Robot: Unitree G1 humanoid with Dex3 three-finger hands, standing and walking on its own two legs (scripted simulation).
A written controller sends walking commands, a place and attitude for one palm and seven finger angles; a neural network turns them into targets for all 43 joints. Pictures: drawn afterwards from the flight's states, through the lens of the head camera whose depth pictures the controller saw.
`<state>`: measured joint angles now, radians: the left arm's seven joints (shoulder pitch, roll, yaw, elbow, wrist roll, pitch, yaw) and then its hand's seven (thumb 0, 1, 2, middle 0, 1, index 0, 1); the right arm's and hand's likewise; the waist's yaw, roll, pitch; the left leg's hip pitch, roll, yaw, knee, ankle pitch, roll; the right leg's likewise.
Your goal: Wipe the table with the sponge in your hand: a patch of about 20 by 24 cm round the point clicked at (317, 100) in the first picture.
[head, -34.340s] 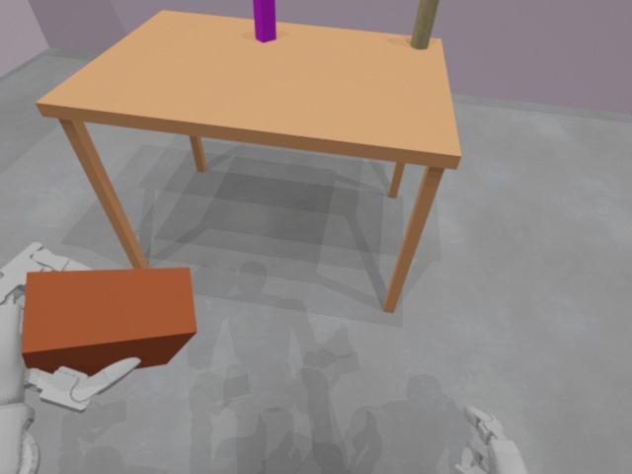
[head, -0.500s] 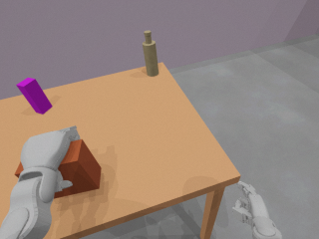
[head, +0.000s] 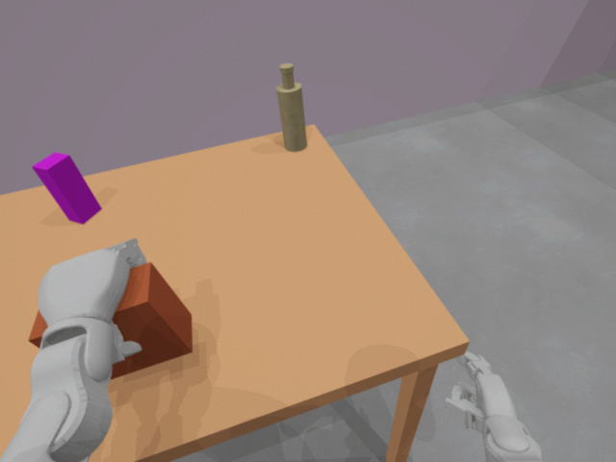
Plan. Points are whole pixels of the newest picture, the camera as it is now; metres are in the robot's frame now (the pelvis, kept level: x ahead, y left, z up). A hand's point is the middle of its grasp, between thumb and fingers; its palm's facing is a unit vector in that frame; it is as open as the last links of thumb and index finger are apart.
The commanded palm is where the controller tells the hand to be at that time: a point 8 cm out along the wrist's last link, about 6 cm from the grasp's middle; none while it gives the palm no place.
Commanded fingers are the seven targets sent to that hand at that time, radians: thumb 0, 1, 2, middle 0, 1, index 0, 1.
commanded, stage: move the sponge above the wiping area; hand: left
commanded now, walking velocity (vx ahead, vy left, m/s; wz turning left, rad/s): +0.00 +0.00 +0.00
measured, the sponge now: (130, 333) +0.23 +0.29 +0.06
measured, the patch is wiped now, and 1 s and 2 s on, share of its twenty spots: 0.00 0.00 0.00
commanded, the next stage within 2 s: none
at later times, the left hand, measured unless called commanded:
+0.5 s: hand (134, 315) +0.24 +0.27 +0.10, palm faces +0.10 -0.14 -0.98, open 10.5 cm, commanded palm +0.20 +0.26 +0.15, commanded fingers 0.00 0.10 1.30 -1.20 -1.60 -1.20 -1.60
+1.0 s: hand (137, 338) +0.22 +0.27 +0.08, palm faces +0.00 -0.14 -0.99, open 10.5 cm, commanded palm +0.18 +0.26 +0.15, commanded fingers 0.00 0.10 1.30 -1.20 -1.60 -1.20 -1.60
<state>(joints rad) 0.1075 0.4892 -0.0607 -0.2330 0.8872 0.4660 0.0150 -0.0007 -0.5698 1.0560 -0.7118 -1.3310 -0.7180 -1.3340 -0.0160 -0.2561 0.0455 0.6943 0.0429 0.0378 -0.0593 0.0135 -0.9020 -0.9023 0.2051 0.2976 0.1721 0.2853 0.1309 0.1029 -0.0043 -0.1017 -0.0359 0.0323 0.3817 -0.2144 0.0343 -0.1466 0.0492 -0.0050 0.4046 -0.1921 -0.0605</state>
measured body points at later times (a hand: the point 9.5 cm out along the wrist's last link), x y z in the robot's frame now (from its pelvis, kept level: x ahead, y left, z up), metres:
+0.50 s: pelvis +0.00 +0.00 +0.00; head -0.02 -0.04 +0.45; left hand +0.23 +0.27 +0.15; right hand +0.26 -0.19 -0.08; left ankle +0.00 +0.10 -0.74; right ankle +0.02 -0.08 -0.74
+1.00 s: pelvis +0.00 -0.01 +0.00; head -0.02 -0.06 +0.45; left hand +0.21 +0.27 +0.13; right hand +0.26 -0.20 -0.08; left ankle +0.00 +0.10 -0.74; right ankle +0.02 -0.08 -0.74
